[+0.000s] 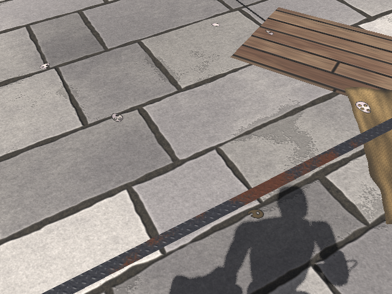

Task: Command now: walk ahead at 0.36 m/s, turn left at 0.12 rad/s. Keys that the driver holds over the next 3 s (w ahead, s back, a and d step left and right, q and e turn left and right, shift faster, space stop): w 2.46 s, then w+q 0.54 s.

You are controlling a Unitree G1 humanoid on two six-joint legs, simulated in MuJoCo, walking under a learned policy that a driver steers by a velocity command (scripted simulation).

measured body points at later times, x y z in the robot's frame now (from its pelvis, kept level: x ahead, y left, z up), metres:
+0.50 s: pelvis +0.20 +0.03 -0.01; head +0.24 +0.04 +0.43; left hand +0.44 +0.25 -0.09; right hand +0.17 -0.25 -0.13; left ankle +0.05 +0.14 -0.75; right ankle +0.39 -0.10 -0.72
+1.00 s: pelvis +0.49 +0.00 -0.01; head +0.52 +0.01 +0.44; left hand +0.50 +0.29 -0.13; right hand +0.70 -0.23 -0.10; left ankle +0.68 +0.16 -0.70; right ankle +0.40 -0.09 -0.75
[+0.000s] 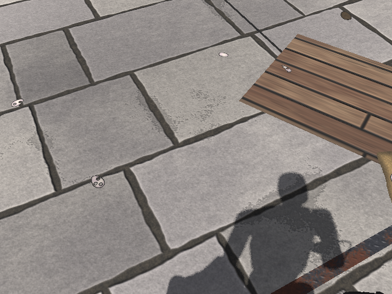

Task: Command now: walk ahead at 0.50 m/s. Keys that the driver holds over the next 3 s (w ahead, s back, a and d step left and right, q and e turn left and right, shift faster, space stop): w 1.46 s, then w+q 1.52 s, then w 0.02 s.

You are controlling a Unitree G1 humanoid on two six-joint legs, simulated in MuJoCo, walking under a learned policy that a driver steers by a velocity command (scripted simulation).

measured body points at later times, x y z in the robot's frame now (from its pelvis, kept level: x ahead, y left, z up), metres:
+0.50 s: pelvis +0.28 +0.04 +0.00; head +0.31 +0.04 +0.45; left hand +0.49 +0.27 -0.09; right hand +0.29 -0.25 -0.12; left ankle +0.21 +0.14 -0.74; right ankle +0.46 -0.12 -0.70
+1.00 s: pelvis +0.55 -0.03 +0.01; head +0.57 -0.03 +0.45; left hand +0.57 +0.26 -0.12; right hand +0.73 -0.28 -0.10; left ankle +0.73 +0.15 -0.68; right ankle +0.49 -0.11 -0.74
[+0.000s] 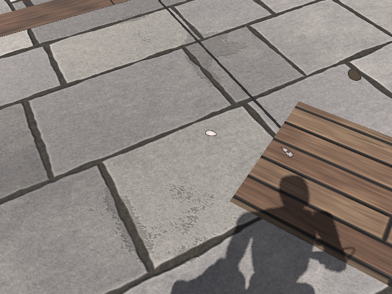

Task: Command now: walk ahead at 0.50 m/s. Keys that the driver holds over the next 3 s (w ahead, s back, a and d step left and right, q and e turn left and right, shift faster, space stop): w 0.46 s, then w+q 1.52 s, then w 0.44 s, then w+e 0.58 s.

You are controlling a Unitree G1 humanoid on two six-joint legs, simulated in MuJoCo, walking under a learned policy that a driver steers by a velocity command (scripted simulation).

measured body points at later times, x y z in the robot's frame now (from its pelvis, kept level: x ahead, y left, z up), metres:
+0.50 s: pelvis +0.28 +0.06 +0.00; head +0.30 +0.07 +0.45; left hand +0.44 +0.32 -0.11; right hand +0.30 -0.22 -0.13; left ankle +0.24 +0.15 -0.75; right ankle +0.43 -0.12 -0.68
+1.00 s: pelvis +0.55 +0.01 +0.00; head +0.56 +0.01 +0.45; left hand +0.52 +0.29 -0.13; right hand +0.74 -0.23 -0.11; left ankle +0.62 +0.20 -0.68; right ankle +0.54 -0.10 -0.75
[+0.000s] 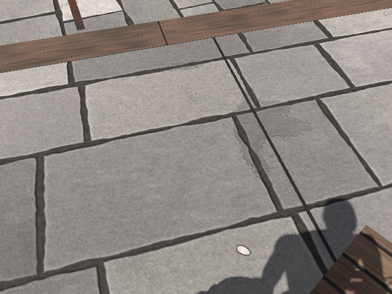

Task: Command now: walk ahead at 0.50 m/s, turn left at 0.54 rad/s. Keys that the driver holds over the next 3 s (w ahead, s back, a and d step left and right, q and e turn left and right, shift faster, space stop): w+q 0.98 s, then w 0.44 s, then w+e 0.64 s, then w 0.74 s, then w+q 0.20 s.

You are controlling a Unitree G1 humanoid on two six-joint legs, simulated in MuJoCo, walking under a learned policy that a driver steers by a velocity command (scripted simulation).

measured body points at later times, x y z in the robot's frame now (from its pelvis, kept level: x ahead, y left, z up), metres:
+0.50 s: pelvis +0.27 +0.08 +0.00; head +0.29 +0.11 +0.45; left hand +0.38 +0.39 -0.10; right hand +0.40 -0.17 -0.11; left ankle +0.24 +0.14 -0.75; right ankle +0.45 -0.08 -0.68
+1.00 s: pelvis +0.55 +0.13 +0.00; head +0.57 +0.14 +0.45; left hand +0.43 +0.39 -0.12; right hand +0.84 -0.01 -0.10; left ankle +0.54 +0.31 -0.67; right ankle +0.58 +0.02 -0.75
